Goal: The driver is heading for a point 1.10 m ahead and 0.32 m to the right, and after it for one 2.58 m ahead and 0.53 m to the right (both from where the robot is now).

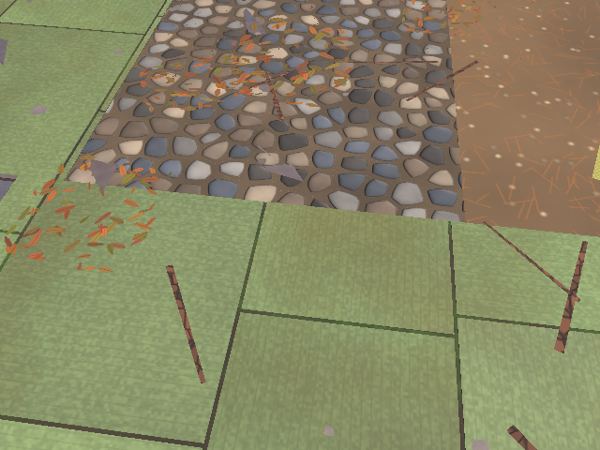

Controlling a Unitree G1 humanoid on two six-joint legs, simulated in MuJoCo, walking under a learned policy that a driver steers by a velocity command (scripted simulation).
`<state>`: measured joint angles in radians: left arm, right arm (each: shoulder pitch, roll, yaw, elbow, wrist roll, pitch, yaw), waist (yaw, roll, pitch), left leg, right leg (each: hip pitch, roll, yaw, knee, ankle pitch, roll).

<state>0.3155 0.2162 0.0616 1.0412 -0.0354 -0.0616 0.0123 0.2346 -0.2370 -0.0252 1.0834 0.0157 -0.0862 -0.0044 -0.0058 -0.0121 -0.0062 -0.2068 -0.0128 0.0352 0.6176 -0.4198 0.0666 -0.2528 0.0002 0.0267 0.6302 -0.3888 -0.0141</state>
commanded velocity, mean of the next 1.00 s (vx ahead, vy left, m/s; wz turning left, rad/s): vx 0.46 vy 0.00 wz -0.43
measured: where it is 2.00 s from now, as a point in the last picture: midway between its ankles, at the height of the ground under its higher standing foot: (443, 299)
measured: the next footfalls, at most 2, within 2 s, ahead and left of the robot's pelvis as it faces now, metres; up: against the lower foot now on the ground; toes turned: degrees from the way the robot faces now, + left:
right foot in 0.40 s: +0.31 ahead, -0.15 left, +0.00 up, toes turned -15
left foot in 0.94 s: +0.64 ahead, -0.07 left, +0.00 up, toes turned -28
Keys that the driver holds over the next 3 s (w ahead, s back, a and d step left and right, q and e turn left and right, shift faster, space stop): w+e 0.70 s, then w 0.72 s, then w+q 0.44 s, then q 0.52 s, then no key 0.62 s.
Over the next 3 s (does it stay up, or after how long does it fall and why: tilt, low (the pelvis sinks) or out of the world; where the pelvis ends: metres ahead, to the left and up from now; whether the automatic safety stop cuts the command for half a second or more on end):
stays up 1.07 -0.40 0.01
